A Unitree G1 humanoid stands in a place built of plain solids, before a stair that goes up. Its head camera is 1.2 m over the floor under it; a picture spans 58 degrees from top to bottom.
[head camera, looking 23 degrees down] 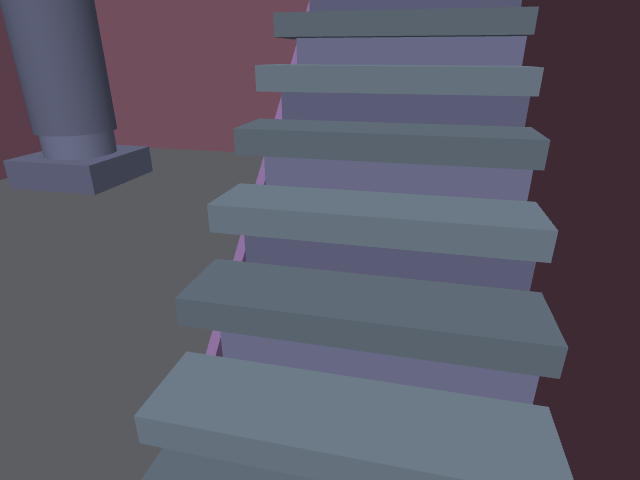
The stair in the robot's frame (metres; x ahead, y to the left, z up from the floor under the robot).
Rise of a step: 0.20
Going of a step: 0.24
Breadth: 1.00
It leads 13 degrees to the right of straight ahead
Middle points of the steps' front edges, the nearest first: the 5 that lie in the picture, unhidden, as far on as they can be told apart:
0.70 -0.03 0.39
0.93 -0.08 0.58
1.17 -0.14 0.78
1.40 -0.19 0.97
1.63 -0.24 1.17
